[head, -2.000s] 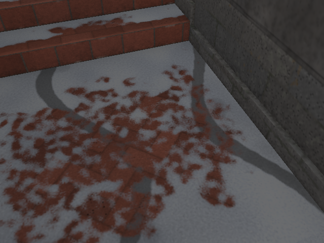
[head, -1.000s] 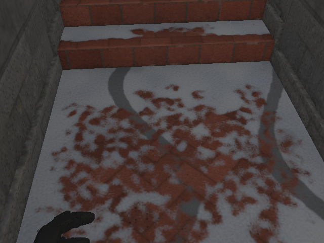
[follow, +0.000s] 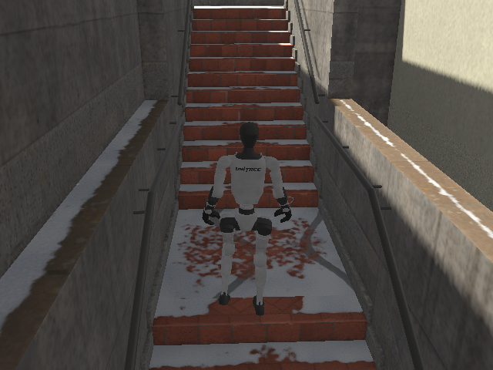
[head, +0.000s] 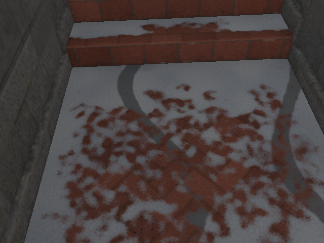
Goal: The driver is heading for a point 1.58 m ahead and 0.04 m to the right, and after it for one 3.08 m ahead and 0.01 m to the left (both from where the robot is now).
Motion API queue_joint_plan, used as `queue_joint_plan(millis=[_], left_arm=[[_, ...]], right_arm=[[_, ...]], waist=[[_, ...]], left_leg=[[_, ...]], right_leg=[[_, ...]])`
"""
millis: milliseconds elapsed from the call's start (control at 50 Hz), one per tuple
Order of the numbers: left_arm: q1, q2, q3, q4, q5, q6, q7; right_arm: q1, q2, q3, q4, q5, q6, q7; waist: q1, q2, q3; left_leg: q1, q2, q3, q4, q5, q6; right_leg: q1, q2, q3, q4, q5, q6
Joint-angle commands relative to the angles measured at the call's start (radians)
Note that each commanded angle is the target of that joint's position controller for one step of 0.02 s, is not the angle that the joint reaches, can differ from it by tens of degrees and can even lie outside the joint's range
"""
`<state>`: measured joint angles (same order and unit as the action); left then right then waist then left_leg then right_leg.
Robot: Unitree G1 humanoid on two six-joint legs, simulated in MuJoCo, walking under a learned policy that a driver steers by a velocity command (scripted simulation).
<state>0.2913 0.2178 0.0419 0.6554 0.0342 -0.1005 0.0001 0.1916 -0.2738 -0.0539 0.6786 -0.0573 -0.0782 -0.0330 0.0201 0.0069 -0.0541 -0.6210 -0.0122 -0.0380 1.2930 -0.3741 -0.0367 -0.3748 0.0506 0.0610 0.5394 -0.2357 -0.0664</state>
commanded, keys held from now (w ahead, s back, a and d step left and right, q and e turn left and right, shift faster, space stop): w+e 0.28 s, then w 0.14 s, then no key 0.20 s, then q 0.38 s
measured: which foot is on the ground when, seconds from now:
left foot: up 0.00-0.20, down 0.22-0.64, up 0.66-1.00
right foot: down 0.00-0.22, up 0.24-0.58, down 0.60-1.00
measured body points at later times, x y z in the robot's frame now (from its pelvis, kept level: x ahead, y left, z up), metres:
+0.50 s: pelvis +0.17 +0.03 +0.00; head +0.18 +0.03 +0.45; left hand +0.46 +0.16 -0.07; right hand +0.12 -0.20 -0.13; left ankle +0.05 +0.16 -0.74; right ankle +0.27 -0.14 -0.68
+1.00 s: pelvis +0.32 -0.01 +0.00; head +0.35 +0.01 +0.44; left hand +0.49 +0.24 -0.13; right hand +0.41 -0.30 -0.10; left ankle +0.40 +0.09 -0.72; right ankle +0.34 -0.14 -0.74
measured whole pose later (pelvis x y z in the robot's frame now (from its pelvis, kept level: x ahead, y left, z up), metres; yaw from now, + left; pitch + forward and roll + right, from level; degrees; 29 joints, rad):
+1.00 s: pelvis +0.32 -0.01 +0.00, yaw -7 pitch +1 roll -3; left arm 0.13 0.28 0.07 0.82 0.00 -0.01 0.04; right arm 0.22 -0.25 -0.05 0.71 0.00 0.03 -0.02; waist 0.00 0.00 0.02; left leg -0.50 0.09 0.03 0.77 -0.27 -0.01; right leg -0.30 -0.04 -0.21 0.48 -0.20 -0.02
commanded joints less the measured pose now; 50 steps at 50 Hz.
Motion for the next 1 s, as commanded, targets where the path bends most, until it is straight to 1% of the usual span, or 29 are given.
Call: queue_joint_plan(millis=[20, 100, 140, 180, 200, 220, 240, 260, 280, 300, 340, 380, 420, 480, 540, 580, 600, 620, 640, 660, 680, 700, 720, 740, 780, 840, 900, 940, 1000], left_arm=[[-0.085, 0.135, 0.025, -0.085, 0.003, -0.023, 0.016], [-0.161, 0.185, 0.047, -0.118, -0.011, -0.019, -0.013], [-0.171, 0.177, 0.061, -0.129, -0.020, -0.026, -0.032], [-0.132, 0.161, 0.072, -0.108, -0.031, -0.006, -0.047], [-0.085, 0.124, 0.067, -0.085, -0.023, -0.003, -0.051], [-0.073, 0.068, 0.054, -0.083, -0.018, -0.007, -0.046], [-0.121, -0.027, 0.026, -0.137, 0.010, -0.028, -0.048], [-0.218, 0.048, 0.035, -0.111, 0.035, -0.037, -0.063], [-0.235, 0.079, 0.041, -0.085, 0.015, -0.033, -0.050], [-0.215, 0.072, 0.035, -0.047, 0.011, -0.020, -0.035], [-0.265, 0.064, 0.032, -0.032, 0.031, -0.011, -0.034], [-0.300, 0.051, 0.027, -0.024, 0.014, -0.012, -0.047], [-0.350, 0.028, 0.017, -0.014, 0.005, -0.005, -0.071], [-0.403, 0.003, 0.001, -0.026, 0.009, 0.008, -0.090], [-0.401, 0.067, 0.018, -0.035, 0.006, 0.006, -0.090], [-0.349, 0.126, 0.036, -0.022, -0.016, -0.009, -0.073], [-0.273, 0.149, 0.044, 0.019, -0.029, -0.018, -0.055], [-0.155, 0.180, 0.053, 0.042, -0.017, -0.014, -0.036], [0.046, 0.195, 0.052, 0.070, -0.004, 0.012, -0.027], [0.249, 0.165, 0.050, 0.115, 0.026, 0.027, -0.020], [0.030, 0.188, 0.043, 0.094, -0.024, 0.054, 0.007], [-0.056, 0.171, 0.042, 0.061, -0.042, 0.054, 0.023], [-0.122, 0.118, 0.024, 0.054, -0.046, 0.044, 0.027], [-0.171, 0.077, 0.012, 0.056, -0.037, 0.035, 0.017], [-0.272, 0.101, 0.024, 0.048, -0.016, 0.038, 0.009], [-0.265, 0.173, 0.047, 0.063, 0.000, 0.042, 0.016], [-0.252, 0.183, 0.053, 0.076, -0.022, 0.056, 0.039], [-0.259, 0.192, 0.058, 0.078, -0.029, 0.070, 0.041], [-0.229, 0.180, 0.057, 0.105, -0.055, 0.094, 0.042]], right_arm=[[-0.025, -0.043, 0.008, -0.088, 0.011, -0.014, 0.018], [0.036, -0.028, 0.010, -0.094, 0.008, -0.024, 0.035], [0.052, -0.017, 0.012, -0.094, -0.005, -0.029, 0.038], [0.084, -0.018, 0.010, -0.089, 0.012, -0.043, 0.035], [0.120, -0.029, 0.009, -0.085, 0.011, -0.056, 0.025], [0.216, -0.057, 0.001, -0.076, 0.011, -0.067, 0.021], [0.229, -0.181, -0.021, -0.091, 0.039, -0.085, 0.017], [0.203, -0.134, -0.008, -0.068, 0.033, -0.090, 0.018], [0.151, -0.102, -0.002, -0.065, 0.054, -0.087, 0.029], [0.125, -0.047, 0.017, -0.067, 0.054, -0.083, 0.026], [0.140, 0.038, 0.049, -0.052, 0.036, -0.073, 0.020], [0.168, -0.013, 0.029, -0.036, 0.014, -0.070, 0.015], [0.202, -0.046, 0.017, -0.007, 0.001, -0.060, 0.028], [0.239, -0.065, 0.014, 0.049, 0.022, -0.057, 0.057], [0.272, -0.107, 0.002, 0.103, 0.015, -0.059, 0.063], [0.255, -0.146, -0.008, 0.112, 0.024, -0.059, 0.066], [0.259, -0.148, -0.007, 0.115, 0.028, -0.056, 0.069], [0.303, -0.079, 0.015, 0.099, 0.023, -0.045, 0.072], [0.473, 0.015, 0.055, 0.104, -0.010, -0.043, 0.074], [0.317, -0.055, 0.019, 0.097, 0.008, -0.025, 0.104], [0.196, -0.102, -0.002, 0.083, 0.127, -0.018, 0.059], [0.166, -0.067, 0.012, 0.065, 0.116, -0.014, 0.031], [0.157, -0.056, 0.010, 0.073, 0.089, 0.005, 0.008], [0.193, -0.052, 0.000, 0.076, 0.067, 0.033, -0.005], [0.257, -0.005, 0.006, 0.081, 0.065, 0.077, -0.014], [0.205, -0.013, 0.001, 0.045, 0.061, 0.087, -0.011], [0.137, -0.053, -0.011, 0.015, 0.063, 0.096, 0.004], [0.097, -0.077, -0.024, -0.010, 0.061, 0.104, 0.014], [0.094, -0.065, -0.031, -0.021, 0.042, 0.100, 0.022]], waist=[[-0.022, -0.083, -0.056], [-0.045, -0.096, -0.002], [-0.040, -0.095, 0.002], [-0.042, -0.048, -0.001], [-0.042, -0.060, -0.031], [-0.083, -0.011, -0.063], [-0.085, 0.303, -0.063], [-0.096, 0.126, 0.059], [-0.082, 0.086, 0.091], [-0.071, 0.117, 0.057], [-0.076, 0.091, 0.045], [-0.100, 0.084, 0.039], [-0.115, 0.054, 0.067], [-0.087, 0.076, 0.084], [-0.037, 0.108, 0.083], [0.021, 0.112, 0.040], [0.048, 0.098, -0.021], [0.066, 0.007, -0.227], [0.075, -0.189, -0.540], [0.166, -0.157, -0.571], [0.101, -0.083, -0.285], [0.065, -0.042, -0.217], [0.020, 0.010, -0.134], [-0.039, -0.023, -0.089], [-0.095, -0.111, -0.022], [-0.093, -0.117, -0.017], [-0.069, -0.119, -0.041], [-0.067, -0.130, -0.043], [-0.066, -0.091, -0.028]], left_leg=[[-0.073, 0.033, 0.005, -0.072, 0.044, -0.052], [0.207, 0.015, 0.006, -0.480, -0.034, -0.061], [0.223, 0.009, 0.014, -0.649, -0.051, -0.025], [0.345, 0.012, 0.032, -0.898, 0.131, 0.018], [0.460, 0.052, 0.009, -0.888, 0.164, 0.047], [0.605, 0.154, -0.116, -0.877, 0.104, 0.140], [0.756, 0.407, -0.629, -1.020, -0.059, 0.462], [0.767, 0.467, -0.729, -1.113, -0.214, 0.469], [0.747, 0.428, -0.590, -1.108, -0.287, 0.377], [0.710, 0.366, -0.469, -1.101, -0.219, 0.318], [0.666, 0.296, -0.268, -1.115, 0.085, 0.257], [0.680, 0.268, -0.156, -1.144, 0.304, 0.259], [0.689, 0.247, -0.062, -1.168, 0.433, 0.255], [0.591, 0.225, 0.048, -1.151, 0.763, 0.239], [0.627, 0.243, 0.086, -1.072, 0.989, 0.163], [0.610, 0.206, 0.139, -0.952, 1.156, 0.082], [0.509, 0.156, 0.152, -0.877, 1.167, 0.023], [0.346, 0.102, 0.146, -0.716, 0.931, -0.039], [0.115, 0.024, 0.078, -0.330, 0.310, -0.107], [0.076, -0.078, 0.023, -0.014, -0.313, -0.087], [-0.032, -0.013, -0.112, 0.110, -0.322, -0.073], [-0.064, 0.040, -0.091, 0.060, -0.235, -0.047], [-0.018, 0.076, -0.072, 0.007, -0.167, -0.044], [0.081, 0.113, -0.069, -0.057, -0.117, -0.041], [0.208, 0.100, 0.000, -0.164, -0.128, -0.042], [0.250, 0.116, 0.026, -0.310, 0.023, -0.029], [0.239, 0.126, 0.033, -0.390, 0.124, -0.009], [0.244, 0.125, 0.039, -0.430, 0.123, 0.007], [0.308, 0.073, 0.102, -0.624, 0.114, 0.059]], right_leg=[[0.099, -0.200, 0.324, -0.323, -0.262, -0.140], [-0.010, -0.160, 0.303, -0.313, -0.232, -0.161], [0.060, -0.179, 0.372, -0.252, -0.234, -0.203], [0.077, -0.176, 0.429, -0.165, -0.272, -0.225], [0.024, -0.150, 0.438, -0.090, -0.282, -0.196], [-0.092, -0.093, 0.407, 0.063, -0.303, -0.132], [-0.454, 0.102, 0.170, 0.374, -0.352, -0.008], [-0.687, 0.018, 0.131, 0.553, -0.258, 0.002], [-0.737, -0.030, 0.083, 0.638, -0.154, 0.006], [-0.694, -0.053, 0.048, 0.700, -0.080, 0.024], [-0.599, -0.075, 0.018, 0.703, 0.018, 0.036], [-0.575, -0.086, -0.008, 0.599, 0.055, 0.064], [-0.545, -0.094, -0.065, 0.411, 0.142, 0.077], [-0.334, -0.079, -0.138, 0.203, 0.182, 0.061], [-0.224, -0.041, -0.137, 0.082, 0.284, 0.002], [-0.043, 0.005, -0.159, 0.004, 0.417, -0.043], [0.189, 0.033, -0.170, -0.012, 0.567, -0.077], [0.585, -0.098, -0.079, 0.098, 0.858, -0.193], [1.009, -0.409, 0.280, 0.111, 1.052, -0.453], [0.954, -0.483, 0.453, -0.038, 1.061, -0.458], [0.700, -0.457, 0.349, -0.036, 1.161, -0.350], [0.553, -0.426, 0.248, -0.088, 0.980, -0.284], [0.364, -0.390, 0.164, -0.165, 0.807, -0.245], [0.200, -0.358, 0.091, -0.219, 0.661, -0.214], [-0.030, -0.314, -0.023, -0.297, 0.476, -0.197], [-0.077, -0.315, -0.089, -0.317, 0.348, -0.192], [-0.022, -0.352, -0.089, -0.307, 0.202, -0.178], [0.009, -0.367, -0.094, -0.284, 0.119, -0.154], [0.060, -0.342, -0.130, -0.169, -0.001, -0.087]])
Velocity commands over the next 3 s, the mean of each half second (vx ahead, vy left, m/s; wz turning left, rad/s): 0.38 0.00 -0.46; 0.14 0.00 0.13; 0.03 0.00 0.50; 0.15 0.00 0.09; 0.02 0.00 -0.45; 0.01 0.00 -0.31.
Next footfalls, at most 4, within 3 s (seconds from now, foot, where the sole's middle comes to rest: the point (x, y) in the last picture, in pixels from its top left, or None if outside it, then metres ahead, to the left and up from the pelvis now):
0.22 left None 0.09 0.15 -0.77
0.60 right None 0.38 -0.15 -0.77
1.04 left None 0.43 0.09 -0.77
1.48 right None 0.42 -0.13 -0.77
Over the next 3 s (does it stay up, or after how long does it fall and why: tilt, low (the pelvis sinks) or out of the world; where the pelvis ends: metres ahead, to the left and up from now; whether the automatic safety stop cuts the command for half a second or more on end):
stays up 0.46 0.00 0.00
